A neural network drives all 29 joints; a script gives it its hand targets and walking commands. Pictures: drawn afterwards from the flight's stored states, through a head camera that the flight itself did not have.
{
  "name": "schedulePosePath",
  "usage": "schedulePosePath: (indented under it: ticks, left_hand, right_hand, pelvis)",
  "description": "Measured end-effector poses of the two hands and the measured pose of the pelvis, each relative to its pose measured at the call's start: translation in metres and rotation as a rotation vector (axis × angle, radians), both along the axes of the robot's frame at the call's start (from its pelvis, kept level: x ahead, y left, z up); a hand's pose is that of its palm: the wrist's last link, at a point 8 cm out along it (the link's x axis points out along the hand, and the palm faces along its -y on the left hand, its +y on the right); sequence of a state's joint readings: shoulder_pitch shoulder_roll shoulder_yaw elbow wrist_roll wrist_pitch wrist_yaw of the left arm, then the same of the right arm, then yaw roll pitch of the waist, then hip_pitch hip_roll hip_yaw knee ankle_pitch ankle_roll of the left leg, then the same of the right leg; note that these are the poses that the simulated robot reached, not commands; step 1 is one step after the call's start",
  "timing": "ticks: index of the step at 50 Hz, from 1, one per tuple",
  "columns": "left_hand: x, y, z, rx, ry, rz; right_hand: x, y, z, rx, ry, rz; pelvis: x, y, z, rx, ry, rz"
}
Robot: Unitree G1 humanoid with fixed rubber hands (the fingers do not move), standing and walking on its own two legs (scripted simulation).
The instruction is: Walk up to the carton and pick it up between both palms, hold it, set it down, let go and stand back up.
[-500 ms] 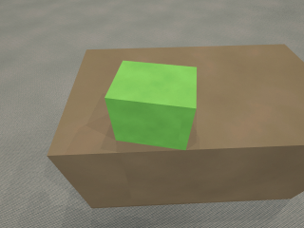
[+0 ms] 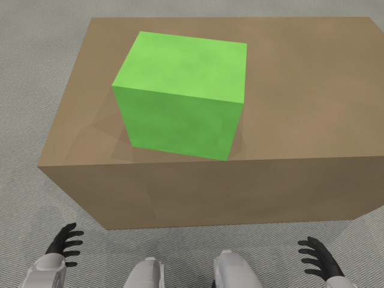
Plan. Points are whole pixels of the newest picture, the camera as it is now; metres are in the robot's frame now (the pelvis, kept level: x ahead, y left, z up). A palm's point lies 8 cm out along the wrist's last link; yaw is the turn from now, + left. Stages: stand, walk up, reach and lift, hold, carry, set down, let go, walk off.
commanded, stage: reach and lift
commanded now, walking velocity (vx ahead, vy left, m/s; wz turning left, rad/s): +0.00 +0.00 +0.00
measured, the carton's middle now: (185, 98) +0.54 +0.00 +0.04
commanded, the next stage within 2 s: none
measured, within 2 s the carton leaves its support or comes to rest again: neither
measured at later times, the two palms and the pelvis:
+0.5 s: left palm out of the picture +0.15 +0.28 -0.04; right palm (317, 286) +0.13 -0.23 -0.04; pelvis -0.02 +0.00 +0.03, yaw +0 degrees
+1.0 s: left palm (28, 286) +0.16 +0.27 +0.01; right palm (306, 264) +0.16 -0.18 +0.03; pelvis -0.02 -0.01 +0.04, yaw +4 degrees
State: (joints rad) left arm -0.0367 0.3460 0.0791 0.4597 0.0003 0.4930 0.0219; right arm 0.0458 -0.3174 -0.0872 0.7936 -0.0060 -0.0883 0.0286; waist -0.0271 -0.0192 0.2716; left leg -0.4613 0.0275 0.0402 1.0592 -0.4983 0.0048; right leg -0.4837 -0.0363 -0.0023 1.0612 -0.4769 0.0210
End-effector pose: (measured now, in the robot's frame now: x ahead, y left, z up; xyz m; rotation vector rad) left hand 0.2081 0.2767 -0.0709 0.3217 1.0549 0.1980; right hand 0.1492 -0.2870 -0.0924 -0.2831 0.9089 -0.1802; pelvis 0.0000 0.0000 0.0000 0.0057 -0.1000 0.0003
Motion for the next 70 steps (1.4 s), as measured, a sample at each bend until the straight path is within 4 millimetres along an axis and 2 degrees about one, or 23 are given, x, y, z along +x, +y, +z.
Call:
schedulePosePath:
  ticks: [3,9,17,24,29,40,45,50,55,61,70]
  left_hand:
    - [-0.006,-0.001,0.003,-0.014,0.006,0.003]
    - [-0.030,0.004,0.010,-0.011,0.020,0.014]
    - [-0.055,0.006,0.021,-0.010,-0.028,-0.004]
    - [-0.054,0.004,0.033,-0.026,-0.131,-0.037]
    - [-0.051,0.003,0.041,-0.040,-0.200,-0.053]
    - [-0.054,-0.002,0.062,-0.060,-0.333,-0.062]
    - [-0.058,-0.006,0.065,-0.102,-0.350,-0.045]
    - [-0.048,-0.006,0.079,-0.117,-0.404,-0.071]
    - [-0.032,-0.004,0.093,-0.140,-0.488,-0.097]
    - [-0.020,-0.004,0.096,-0.156,-0.517,-0.154]
    - [0.000,-0.009,0.111,-0.202,-0.628,-0.155]
  right_hand:
    - [0.005,0.005,0.009,-0.002,-0.023,0.005]
    - [0.008,0.017,0.022,0.015,-0.056,-0.002]
    - [-0.001,0.041,0.039,0.050,-0.130,0.002]
    - [-0.016,0.060,0.050,0.074,-0.180,-0.001]
    - [-0.018,0.065,0.063,0.074,-0.243,0.002]
    - [0.003,0.061,0.092,0.068,-0.362,0.024]
    - [0.013,0.075,0.110,0.069,-0.416,0.030]
    - [0.013,0.102,0.121,0.113,-0.427,0.040]
    - [0.018,0.116,0.131,0.116,-0.449,0.036]
    - [0.027,0.114,0.141,0.095,-0.484,-0.012]
    - [0.043,0.113,0.148,0.124,-0.515,-0.037]
  pelvis:
    - [0.001,-0.001,0.005,0.001,0.014,0.000]
    - [-0.002,0.000,0.017,-0.001,0.040,0.001]
    - [-0.012,0.000,0.028,-0.002,0.050,0.002]
    - [-0.020,0.000,0.031,-0.002,0.037,0.002]
    - [-0.021,0.000,0.031,-0.002,0.024,0.003]
    - [-0.020,-0.010,0.036,0.001,-0.021,0.035]
    - [-0.019,-0.013,0.039,0.025,-0.026,0.058]
    - [-0.020,-0.009,0.044,0.028,-0.014,0.065]
    - [-0.019,0.000,0.044,0.016,-0.014,0.064]
    - [-0.012,0.010,0.049,-0.008,0.000,0.055]
    - [-0.001,0.011,0.051,-0.009,0.020,0.056]
